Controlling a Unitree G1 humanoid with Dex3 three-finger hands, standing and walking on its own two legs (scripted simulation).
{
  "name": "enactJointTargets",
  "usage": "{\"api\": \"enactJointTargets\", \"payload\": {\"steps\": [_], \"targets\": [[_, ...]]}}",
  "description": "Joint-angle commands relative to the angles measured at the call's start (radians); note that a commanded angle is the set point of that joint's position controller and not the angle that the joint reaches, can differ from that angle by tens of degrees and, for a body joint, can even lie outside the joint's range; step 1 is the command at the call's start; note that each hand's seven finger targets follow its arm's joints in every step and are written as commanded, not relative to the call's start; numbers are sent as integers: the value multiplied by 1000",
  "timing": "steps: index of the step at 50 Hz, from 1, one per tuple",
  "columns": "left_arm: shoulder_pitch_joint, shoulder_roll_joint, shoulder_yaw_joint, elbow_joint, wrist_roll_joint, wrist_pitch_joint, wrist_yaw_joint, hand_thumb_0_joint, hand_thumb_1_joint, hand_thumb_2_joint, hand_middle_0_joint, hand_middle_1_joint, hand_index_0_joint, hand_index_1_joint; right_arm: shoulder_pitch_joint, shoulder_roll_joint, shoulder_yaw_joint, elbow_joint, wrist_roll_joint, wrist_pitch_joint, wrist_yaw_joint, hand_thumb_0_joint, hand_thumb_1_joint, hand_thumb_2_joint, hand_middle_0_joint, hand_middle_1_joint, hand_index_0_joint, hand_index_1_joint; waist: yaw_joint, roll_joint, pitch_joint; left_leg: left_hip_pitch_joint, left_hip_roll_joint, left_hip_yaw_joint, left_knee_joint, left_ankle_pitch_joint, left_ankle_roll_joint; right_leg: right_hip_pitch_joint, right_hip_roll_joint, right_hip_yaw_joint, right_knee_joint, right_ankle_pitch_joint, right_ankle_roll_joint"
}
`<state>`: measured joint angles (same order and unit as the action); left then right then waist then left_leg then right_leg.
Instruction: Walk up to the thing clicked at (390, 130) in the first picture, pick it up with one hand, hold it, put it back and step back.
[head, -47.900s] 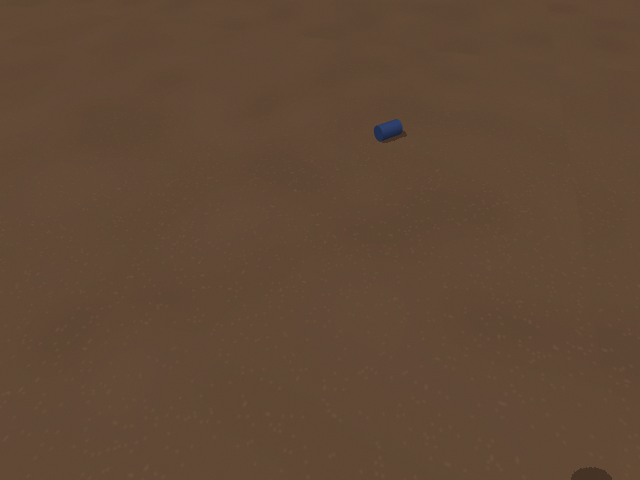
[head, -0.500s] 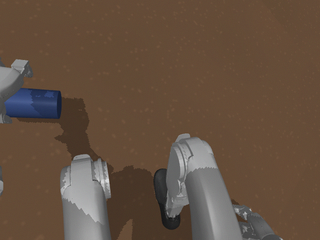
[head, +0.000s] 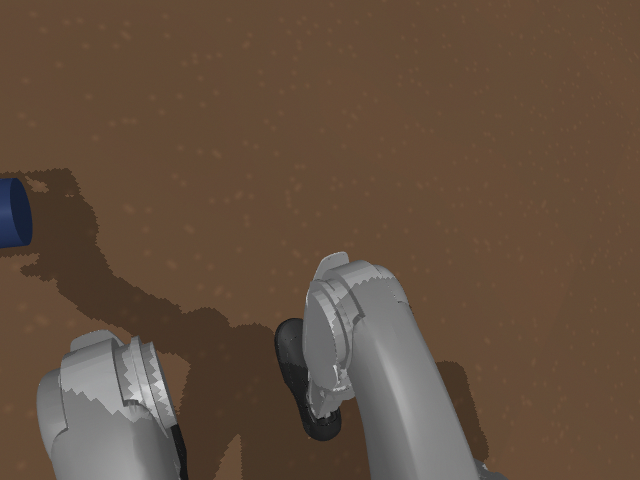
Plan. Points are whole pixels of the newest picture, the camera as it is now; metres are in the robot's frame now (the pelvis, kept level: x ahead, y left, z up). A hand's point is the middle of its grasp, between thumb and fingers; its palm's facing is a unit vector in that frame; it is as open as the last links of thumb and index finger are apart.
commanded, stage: rest palm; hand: left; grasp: from above
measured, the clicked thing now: out of the picture +0.49 +0.31 -0.27
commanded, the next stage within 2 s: close in 0.66 s
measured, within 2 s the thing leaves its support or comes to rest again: neither
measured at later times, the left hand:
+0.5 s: hand out of the picture +0.47 +0.31 -0.23, palm faces -0.46 -0.03 -0.89, open 13.2 cm
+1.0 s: hand out of the picture +0.47 +0.30 -0.24, palm faces -0.48 -0.04 -0.88, open 12.7 cm
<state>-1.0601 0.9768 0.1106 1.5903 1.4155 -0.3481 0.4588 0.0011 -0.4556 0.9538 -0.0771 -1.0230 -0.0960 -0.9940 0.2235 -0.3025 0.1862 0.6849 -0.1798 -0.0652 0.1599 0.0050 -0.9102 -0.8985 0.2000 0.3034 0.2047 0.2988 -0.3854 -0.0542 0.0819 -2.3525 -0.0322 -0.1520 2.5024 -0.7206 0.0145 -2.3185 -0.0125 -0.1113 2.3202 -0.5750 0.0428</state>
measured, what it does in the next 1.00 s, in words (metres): stands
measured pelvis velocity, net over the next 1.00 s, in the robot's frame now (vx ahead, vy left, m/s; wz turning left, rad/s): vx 0.00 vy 0.00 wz -0.05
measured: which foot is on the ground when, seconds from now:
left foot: down 0.00-1.00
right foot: down 0.00-1.00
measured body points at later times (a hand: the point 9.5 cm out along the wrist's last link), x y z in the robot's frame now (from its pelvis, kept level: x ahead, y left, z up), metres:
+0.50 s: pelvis +0.00 +0.01 +0.00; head +0.27 +0.13 +0.34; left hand +0.49 +0.31 -0.18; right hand +0.05 -0.27 -0.05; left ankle +0.06 +0.12 -0.28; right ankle +0.13 -0.12 -0.28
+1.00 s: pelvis +0.00 +0.00 -0.01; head +0.27 +0.12 +0.33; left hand +0.49 +0.30 -0.19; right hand +0.01 -0.26 -0.05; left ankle +0.06 +0.12 -0.28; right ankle +0.13 -0.12 -0.28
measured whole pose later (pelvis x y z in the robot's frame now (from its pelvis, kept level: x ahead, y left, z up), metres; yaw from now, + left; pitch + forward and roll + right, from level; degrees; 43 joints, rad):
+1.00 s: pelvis +0.00 +0.00 -0.01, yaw -3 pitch +29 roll -14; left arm -1.04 1.04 0.12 1.65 1.45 -0.36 0.54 0.00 -0.34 1.03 -0.14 -1.11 -0.16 -1.08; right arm 0.19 -0.35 0.25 0.62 -0.23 -0.13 0.20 0.00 -0.91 -0.90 0.20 0.30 0.20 0.30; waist -0.40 -0.12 0.14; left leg -2.34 -0.03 -0.20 2.55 -0.73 0.02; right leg -2.28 0.00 -0.15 2.32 -0.57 0.05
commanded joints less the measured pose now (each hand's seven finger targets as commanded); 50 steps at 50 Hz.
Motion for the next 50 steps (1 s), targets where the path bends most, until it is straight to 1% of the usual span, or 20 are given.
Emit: {"api": "enactJointTargets", "payload": {"steps": [1,5,6,8,10,11,16,19,22,23,25,28,31,32,34,38,41,45,49,50], "targets": [[-245,304,47,-146,-28,-11,22,0,-478,964,-65,-1001,-79,-984,171,-331,-94,-43,-3,-5,-22,0,-904,-900,200,300,200,300,17,423,-687,492,4,71,-273,243,5,415,42,-80,-192,146,-82],[-237,269,37,-137,-23,-27,27,0,-471,1013,-77,-1015,-84,-1005,175,-324,-87,-41,-15,1,-17,0,-903,-900,200,300,200,300,1,419,-678,503,7,66,-260,274,5,435,45,-86,-190,178,-78],[-256,230,6,-135,-29,-34,28,0,-459,1026,-86,-1025,-93,-1016,173,-323,-87,-26,-15,1,-17,0,-904,-901,200,300,200,300,-4,423,-637,496,6,61,-263,249,0,390,45,-91,-196,149,-84],[-257,270,28,-119,-10,-36,35,0,-447,1054,-102,-1031,-104,-1026,171,-338,-88,-44,-21,-8,-16,0,-905,-901,200,300,200,300,-22,413,-632,519,12,58,-248,249,4,386,47,-97,-191,155,-76],[-279,242,3,-130,-4,-46,44,0,-431,1047,-108,-1032,-113,-1025,161,-338,-82,-44,-27,-11,-13,0,-904,-901,200,300,200,300,-23,418,-621,519,11,53,-251,247,-2,379,48,-101,-192,149,-79],[-274,269,26,-122,-3,-48,55,0,-415,1054,-120,-1038,-125,-1030,157,-343,-87,-44,-29,-15,-12,0,-904,-902,200,300,200,300,-22,429,-615,535,15,50,-251,239,-3,373,48,-103,-192,141,-78],[-269,245,15,-97,27,-46,90,0,-421,1084,-102,-1081,-109,-1071,148,-336,-87,-39,-42,-23,-3,0,-905,-903,200,300,199,300,-28,467,-623,575,21,35,-263,261,-12,354,50,-112,-163,158,-75],[-288,229,-3,-86,32,-34,107,0,-422,1091,-99,-1099,-107,-1088,138,-342,-83,-40,-48,-34,2,0,-907,-904,199,300,199,300,-47,466,-600,560,21,34,-259,246,-7,347,49,-118,-165,156,-69],[-287,244,0,-79,33,-18,125,0,-432,1069,-90,-1093,-100,-1080,126,-339,-81,-32,-43,-42,7,0,-907,-904,199,300,199,300,-35,489,-616,564,22,29,-268,237,-6,347,53,-116,-153,158,-69],[-297,215,-21,-85,30,-13,125,0,-428,1082,-92,-1093,-101,-1082,124,-346,-82,-44,-45,-47,8,0,-906,-904,200,300,199,300,-45,481,-618,570,23,26,-267,262,-10,344,48,-118,-154,175,-65],[-283,226,-10,-57,29,-2,126,0,-433,1077,-89,-1097,-99,-1086,134,-355,-78,-40,-47,-55,16,0,-908,-905,199,300,199,300,-56,492,-597,567,23,22,-260,277,-11,340,45,-123,-143,187,-63],[-281,281,30,-55,32,9,133,0,-443,1078,-91,-1087,-96,-1080,142,-352,-69,-40,-44,-54,18,0,-908,-905,199,300,199,300,-43,481,-597,541,21,23,-264,262,-6,358,48,-119,-150,178,-69],[-267,242,10,-37,19,18,121,0,-442,1089,-87,-1094,-92,-1087,129,-365,-71,-55,-46,-59,21,0,-907,-905,199,300,199,300,-52,462,-580,524,22,19,-258,243,-7,340,46,-124,-151,164,-69],[-245,267,23,-45,15,19,120,0,-442,1085,-89,-1101,-95,-1093,134,-359,-67,-47,-40,-59,20,0,-908,-906,199,300,199,300,-38,478,-600,540,22,23,-262,253,-4,361,53,-123,-151,173,-68],[-250,256,20,-46,16,20,107,0,-444,1058,-83,-1080,-92,-1070,148,-372,-69,-60,-44,-65,25,0,-908,-905,199,300,199,300,-59,478,-583,556,25,12,-254,279,-13,341,44,-125,-141,183,-66],[-225,289,42,-63,9,9,93,0,-442,1079,-91,-1093,-96,-1086,150,-371,-60,-72,-41,-60,25,0,-909,-906,199,300,199,300,-43,470,-577,532,24,13,-258,255,-12,363,48,-125,-154,158,-72],[-219,307,47,-64,5,-6,95,0,-342,1025,-124,-1121,-151,-1092,155,-367,-51,-73,-44,-56,26,0,-899,-901,200,300,200,300,-39,467,-585,517,23,18,-258,241,-8,393,53,-127,-158,156,-72],[-239,285,20,-74,7,-19,101,0,-327,1005,-129,-1114,-160,-1082,156,-371,-47,-75,-51,-60,21,0,-898,-900,200,300,200,300,-62,445,-585,503,23,34,-224,234,1,406,59,-121,-166,166,-68],[-238,303,24,-56,17,-20,127,0,-302,1014,-156,-1101,-182,-1073,157,-373,-40,-65,-53,-64,17,0,-897,-900,200,300,200,300,-55,441,-572,499,26,25,-236,221,-2,399,63,-129,-169,150,-71],[-246,269,0,-53,19,-19,126,0,-296,1016,-156,-1102,-183,-1073,144,-377,-43,-74,-53,-69,20,0,-896,-899,200,300,200,300,-61,454,-549,501,28,19,-242,217,-8,371,59,-131,-159,144,-72]]}}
